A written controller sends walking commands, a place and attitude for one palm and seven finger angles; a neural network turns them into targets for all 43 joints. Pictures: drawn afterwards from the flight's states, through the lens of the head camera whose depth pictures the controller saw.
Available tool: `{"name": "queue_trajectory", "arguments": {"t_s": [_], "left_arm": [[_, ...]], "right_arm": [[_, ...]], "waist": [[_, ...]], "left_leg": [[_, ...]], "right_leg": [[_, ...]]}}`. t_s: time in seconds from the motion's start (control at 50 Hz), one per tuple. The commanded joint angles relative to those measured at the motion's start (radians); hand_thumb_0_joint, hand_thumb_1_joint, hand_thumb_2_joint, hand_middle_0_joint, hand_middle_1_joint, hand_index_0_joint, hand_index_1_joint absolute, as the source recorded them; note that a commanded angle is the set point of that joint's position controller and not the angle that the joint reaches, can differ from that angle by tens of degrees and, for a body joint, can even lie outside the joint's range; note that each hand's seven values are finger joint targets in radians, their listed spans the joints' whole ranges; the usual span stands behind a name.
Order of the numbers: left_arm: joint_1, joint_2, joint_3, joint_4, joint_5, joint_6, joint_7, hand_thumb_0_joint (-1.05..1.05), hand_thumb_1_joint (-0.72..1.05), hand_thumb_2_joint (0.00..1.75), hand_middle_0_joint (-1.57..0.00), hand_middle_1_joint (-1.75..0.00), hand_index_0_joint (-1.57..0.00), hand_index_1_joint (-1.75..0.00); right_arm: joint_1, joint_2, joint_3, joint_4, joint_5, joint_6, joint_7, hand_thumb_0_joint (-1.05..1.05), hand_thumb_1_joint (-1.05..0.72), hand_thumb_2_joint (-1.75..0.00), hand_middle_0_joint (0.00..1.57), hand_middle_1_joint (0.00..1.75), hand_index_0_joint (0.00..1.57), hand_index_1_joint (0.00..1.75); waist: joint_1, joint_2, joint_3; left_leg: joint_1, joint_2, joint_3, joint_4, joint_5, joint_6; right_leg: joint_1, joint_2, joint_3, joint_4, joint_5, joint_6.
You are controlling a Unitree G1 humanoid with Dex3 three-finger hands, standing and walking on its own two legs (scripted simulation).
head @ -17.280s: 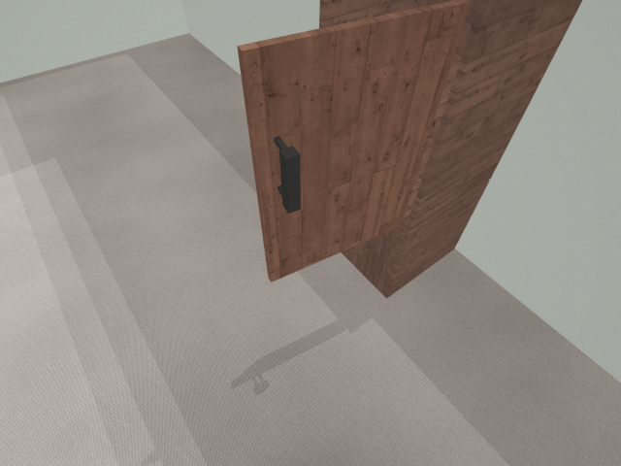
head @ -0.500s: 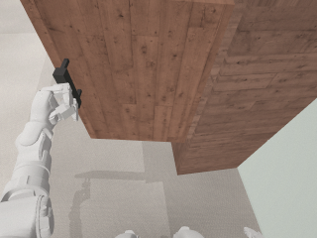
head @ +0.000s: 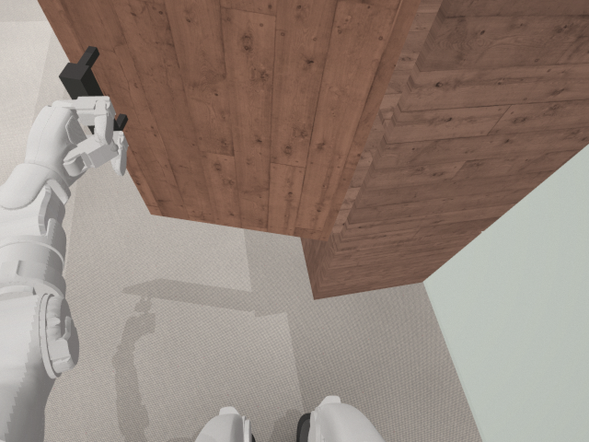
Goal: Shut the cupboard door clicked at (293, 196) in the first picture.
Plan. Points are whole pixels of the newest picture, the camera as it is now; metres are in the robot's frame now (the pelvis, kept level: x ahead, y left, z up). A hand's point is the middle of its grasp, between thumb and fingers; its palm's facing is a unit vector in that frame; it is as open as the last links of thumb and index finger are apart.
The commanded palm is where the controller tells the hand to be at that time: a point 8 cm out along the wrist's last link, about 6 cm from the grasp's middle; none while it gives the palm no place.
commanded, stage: push the door shut along its arc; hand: left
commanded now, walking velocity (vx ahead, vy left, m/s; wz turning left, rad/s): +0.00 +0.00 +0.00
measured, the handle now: (102, 101) +0.56 +0.24 +0.08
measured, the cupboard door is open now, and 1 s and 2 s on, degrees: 72 60 54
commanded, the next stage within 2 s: pull the fist back off the door in 1.16 s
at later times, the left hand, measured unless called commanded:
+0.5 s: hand (155, 111) +0.53 +0.16 +0.09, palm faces -0.30 -0.95 +0.01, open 3.1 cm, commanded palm +0.54 +0.20 +0.08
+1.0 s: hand (182, 86) +0.59 +0.13 +0.09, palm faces -0.38 -0.93 +0.00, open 2.9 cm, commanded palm +0.60 +0.16 +0.08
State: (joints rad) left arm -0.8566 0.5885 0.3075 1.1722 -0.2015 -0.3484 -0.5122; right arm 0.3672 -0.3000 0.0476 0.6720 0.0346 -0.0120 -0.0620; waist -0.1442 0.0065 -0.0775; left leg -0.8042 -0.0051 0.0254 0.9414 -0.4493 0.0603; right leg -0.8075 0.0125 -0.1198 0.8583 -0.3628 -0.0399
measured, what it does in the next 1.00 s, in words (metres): stands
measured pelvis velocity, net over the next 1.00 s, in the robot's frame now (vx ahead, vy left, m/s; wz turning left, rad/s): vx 0.01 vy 0.00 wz -0.06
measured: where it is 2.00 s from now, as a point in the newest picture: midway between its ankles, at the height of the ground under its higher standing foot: outside the picture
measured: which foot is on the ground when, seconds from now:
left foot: down 0.00-1.00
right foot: down 0.00-1.00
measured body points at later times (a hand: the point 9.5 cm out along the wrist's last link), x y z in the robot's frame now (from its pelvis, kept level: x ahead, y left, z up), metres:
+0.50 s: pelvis +0.01 +0.01 -0.01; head +0.15 +0.03 +0.42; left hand +0.54 +0.22 +0.09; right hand -0.01 -0.27 -0.11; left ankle +0.00 +0.08 -0.69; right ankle +0.03 -0.10 -0.69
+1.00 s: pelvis +0.01 +0.00 -0.03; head +0.19 +0.02 +0.39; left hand +0.60 +0.19 +0.09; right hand -0.05 -0.26 -0.11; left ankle +0.00 +0.08 -0.69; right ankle +0.03 -0.10 -0.69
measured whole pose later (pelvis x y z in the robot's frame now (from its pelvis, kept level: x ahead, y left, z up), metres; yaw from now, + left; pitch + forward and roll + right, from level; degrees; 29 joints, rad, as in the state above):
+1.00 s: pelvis +0.01 +0.00 -0.03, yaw -3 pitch +27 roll -5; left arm -1.26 0.74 0.28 1.32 -0.07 -0.19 -0.56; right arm 0.43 -0.28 0.07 0.67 0.00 0.00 -0.06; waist -0.28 0.04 -0.08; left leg -1.03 0.04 0.03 1.09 -0.53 0.06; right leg -1.03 0.05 -0.11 0.96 -0.41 -0.04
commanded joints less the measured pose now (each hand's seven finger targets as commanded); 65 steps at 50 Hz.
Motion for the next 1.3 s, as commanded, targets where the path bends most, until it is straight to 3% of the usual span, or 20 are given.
{"name": "queue_trajectory", "arguments": {"t_s": [0.0, 0.02, 0.06, 0.1, 0.34, 0.38, 0.42, 0.48, 0.56, 0.7, 0.74, 0.88, 0.92, 0.94, 1.08, 1.1, 1.12, 1.24, 1.26, 1.28], "left_arm": [[-0.542, 0.222, 0.043, -0.192, -0.013, -0.049, -0.033, 0.0, 0.9, 0.9, -1.3, -1.5, -1.3, -1.5], [-0.561, 0.256, 0.063, -0.211, -0.003, -0.049, -0.035, 0.0, 0.9, 0.9, -1.3, -1.5, -1.3, -1.5], [-0.553, 0.248, 0.057, -0.204, 0.006, -0.041, -0.035, 0.0, 0.9, 0.9, -1.3, -1.5, -1.3, -1.5], [-0.56, 0.224, 0.037, -0.203, 0.005, -0.041, -0.039, 0.0, 0.9, 0.9, -1.3, -1.5, -1.3, -1.5], [-0.66, 0.221, 0.017, -0.151, 0.027, -0.002, -0.049, 0.0, 0.9, 0.9, -1.3, -1.5, -1.3, -1.5], [-0.64, 0.267, 0.055, -0.118, 0.036, 0.011, -0.042, 0.0, 0.9, 0.9, -1.3, -1.5, -1.3, -1.5], [-0.705, 0.257, 0.032, -0.127, 0.046, 0.007, -0.04, 0.0, 0.9, 0.9, -1.3, -1.5, -1.3, -1.5], [-0.718, 0.278, 0.031, -0.078, 0.063, 0.018, -0.034, 0.0, 0.9, 0.9, -1.3, -1.5, -1.3, -1.5], [-0.796, 0.289, 0.033, -0.091, 0.068, 0.023, -0.035, 0.0, 0.9, 0.9, -1.3, -1.5, -1.3, -1.5], [-0.807, 0.388, 0.085, -0.031, 0.099, 0.058, -0.033, 0.0, 0.9, 0.9, -1.3, -1.5, -1.3, -1.5], [-0.842, 0.357, 0.043, -0.057, 0.113, 0.063, -0.038, 0.0, 0.9, 0.9, -1.3, -1.5, -1.3, -1.5], [-0.898, 0.342, 0.016, -0.049, 0.113, 0.099, -0.058, 0.0, 0.9, 0.9, -1.3, -1.5, -1.3, -1.5], [-0.946, 0.317, -0.002, -0.097, 0.105, 0.093, -0.058, 0.0, 0.9, 0.9, -1.3, -1.5, -1.3, -1.5], [-0.927, 0.274, -0.028, -0.074, 0.105, 0.102, -0.059, 0.0, 0.9, 0.9, -1.3, -1.5, -1.3, -1.5], [-1.015, 0.224, -0.072, -0.017, 0.107, 0.125, -0.049, 0.0, 0.9, 0.9, -1.3, -1.5, -1.3, -1.5], [-1.038, 0.205, -0.075, -0.044, 0.093, 0.117, -0.047, 0.0, 0.9, 0.9, -1.3, -1.5, -1.3, -1.5], [-1.055, 0.23, -0.069, -0.056, 0.101, 0.113, -0.049, 0.0, 0.9, 0.9, -1.3, -1.5, -1.3, -1.5], [-1.079, 0.136, -0.122, -0.054, 0.102, 0.125, -0.049, 0.0, 0.9, 0.9, -1.3, -1.5, -1.3, -1.5], [-1.087, 0.245, 0.161, -0.032, 0.034, 0.15, 0.158, 0.0, 0.9, 0.9, -1.3, -1.5, -1.3, -1.5], [-1.045, 0.184, 0.091, -0.01, 0.064, 0.161, 0.254, 0.0, 0.9, 0.9, -1.3, -1.5, -1.3, -1.5]], "right_arm": [[0.14, -0.19, -0.067, -0.062, -0.004, -0.021, -0.013, 0.0, -0.9, -0.9, 0.2, 0.3, 0.2, 0.3], [0.146, -0.194, -0.066, -0.064, -0.006, -0.019, -0.012, 0.0, -0.9, -0.9, 0.2, 0.3, 0.2, 0.3], [0.157, -0.189, -0.068, -0.069, -0.01, -0.017, -0.007, 0.0, -0.9, -0.9, 0.2, 0.3, 0.2, 0.3], [0.16, -0.185, -0.067, -0.072, -0.01, -0.014, -0.005, 0.0, -0.9, -0.9, 0.2, 0.3, 0.2, 0.3], [0.197, -0.193, -0.07, -0.054, -0.018, 0.003, -0.005, 0.0, -0.9, -0.9, 0.2, 0.3, 0.2, 0.3], [0.203, -0.196, -0.068, -0.061, -0.02, 0.005, -0.004, 0.0, -0.9, -0.9, 0.2, 0.3, 0.2, 0.3], [0.203, -0.197, -0.064, -0.059, -0.019, 0.006, -0.008, 0.0, -0.9, -0.9, 0.2, 0.3, 0.2, 0.3], [0.212, -0.199, -0.061, -0.059, -0.021, 0.007, -0.008, 0.0, -0.9, -0.9, 0.2, 0.3, 0.2, 0.3], [0.224, -0.203, -0.062, -0.057, -0.027, 0.003, -0.009, 0.0, -0.9, -0.9, 0.2, 0.3, 0.2, 0.3], [0.253, -0.202, -0.053, -0.067, -0.026, 0.008, -0.014, 0.0, -0.9, -0.9, 0.2, 0.3, 0.2, 0.3], [0.253, -0.2, -0.058, -0.062, -0.031, 0.007, -0.01, 0.0, -0.9, -0.9, 0.2, 0.3, 0.2, 0.3], [0.268, -0.204, -0.059, -0.038, -0.034, 0.006, -0.01, 0.0, -0.9, -0.9, 0.2, 0.3, 0.2, 0.3], [0.271, -0.205, -0.062, -0.026, -0.036, 0.004, -0.01, 0.0, -0.9, -0.9, 0.2, 0.3, 0.2, 0.3], [0.27, -0.203, -0.066, -0.018, -0.038, 0.002, -0.006, 0.0, -0.9, -0.9, 0.2, 0.3, 0.2, 0.3], [0.272, -0.208, -0.058, 0.015, -0.043, -0.011, -0.009, 0.0, -0.9, -0.9, 0.2, 0.3, 0.2, 0.3], [0.27, -0.207, -0.057, 0.021, -0.043, -0.016, -0.008, 0.0, -0.9, -0.9, 0.2, 0.3, 0.2, 0.3], [0.274, -0.211, -0.061, 0.026, -0.045, -0.017, -0.008, 0.0, -0.9, -0.9, 0.2, 0.3, 0.2, 0.3], [0.26, -0.207, -0.067, 0.047, -0.049, -0.026, -0.002, 0.0, -0.9, -0.9, 0.2, 0.3, 0.2, 0.3], [0.348, -0.171, -0.049, 0.007, -0.065, -0.031, 0.012, 0.0, -0.9, -0.9, 0.2, 0.3, 0.2, 0.3], [0.348, -0.168, -0.044, -0.007, -0.068, -0.035, 0.038, 0.0, -0.9, -0.9, 0.2, 0.3, 0.2, 0.3]], "waist": [[-0.062, 0.131, -0.419], [-0.056, 0.167, -0.464], [-0.06, 0.146, -0.478], [-0.059, 0.19, -0.481], [-0.096, 0.183, -0.488], [-0.093, 0.134, -0.477], [-0.103, 0.181, -0.481], [-0.117, 0.155, -0.452], [-0.127, 0.21, -0.512], [-0.136, 0.175, -0.54], [-0.142, 0.22, -0.556], [-0.167, 0.22, -0.56], [-0.167, 0.285, -0.603], [-0.172, 0.287, -0.585], [-0.212, 0.249, -0.518], [-0.207, 0.295, -0.539], [-0.205, 0.297, -0.575], [-0.214, 0.325, -0.587], [-0.171, 0.338, -0.553], [-0.177, 0.308, -0.566]], "left_leg": [[0.288, 0.024, -0.114, -0.094, 0.349, -0.026], [0.318, 0.027, -0.119, -0.093, 0.387, -0.032], [0.319, 0.03, -0.12, -0.082, 0.412, -0.031], [0.336, 0.029, -0.117, -0.07, 0.446, -0.033], [0.384, 0.045, -0.141, -0.047, 0.499, -0.038], [0.319, 0.039, -0.124, -0.041, 0.456, -0.028], [0.333, 0.04, -0.127, -0.033, 0.473, -0.033], [0.278, 0.039, -0.123, -0.024, 0.425, -0.028], [0.318, 0.044, -0.132, 0.005, 0.467, -0.033], [0.214, 0.036, -0.104, 0.049, 0.481, -0.021], [0.242, 0.041, -0.109, 0.051, 0.489, -0.025], [0.235, 0.041, -0.104, 0.068, 0.491, -0.02], [0.325, 0.051, -0.122, 0.074, 0.567, -0.029], [0.347, 0.051, -0.128, 0.074, 0.571, -0.03], [0.292, 0.049, -0.13, 0.09, 0.513, -0.021], [0.336, 0.049, -0.134, 0.097, 0.565, -0.023], [0.366, 0.056, -0.145, 0.102, 0.586, -0.028], [0.434, 0.054, -0.16, 0.116, 0.638, -0.031], [0.304, 0.071, -0.179, 0.088, 0.619, -0.047], [0.267, 0.068, -0.175, 0.078, 0.599, -0.05]], "right_leg": [[0.113, 0.013, 0.099, -0.069, 0.204, -0.002], [0.115, 0.013, 0.1, -0.061, 0.225, -0.002], [0.112, 0.015, 0.099, -0.056, 0.242, 0.002], [0.087, 0.019, 0.094, -0.047, 0.249, -0.002], [0.0, 0.03, 0.078, -0.04, 0.243, 0.002], [0.038, 0.031, 0.085, -0.039, 0.25, 0.004], [0.004, 0.032, 0.085, -0.029, 0.251, 0.004], [0.005, 0.034, 0.084, -0.027, 0.227, 0.004], [-0.038, 0.038, 0.082, -0.003, 0.236, 0.002], [0.025, 0.048, 0.083, 0.029, 0.312, 0.003], [0.001, 0.047, 0.085, 0.027, 0.306, 0.006], [-0.009, 0.056, 0.08, 0.027, 0.317, 0.005], [-0.069, 0.056, 0.071, 0.039, 0.316, 0.002], [-0.098, 0.058, 0.065, 0.03, 0.303, 0.001], [-0.147, 0.062, 0.05, 0.039, 0.26, 0.001], [-0.176, 0.063, 0.043, 0.05, 0.263, -0.004], [-0.182, 0.064, 0.045, 0.056, 0.264, -0.002], [-0.257, 0.068, 0.035, 0.063, 0.246, -0.006], [-0.172, 0.048, 0.053, 0.043, 0.284, -0.004], [-0.132, 0.046, 0.061, 0.047, 0.291, 0.006]]}}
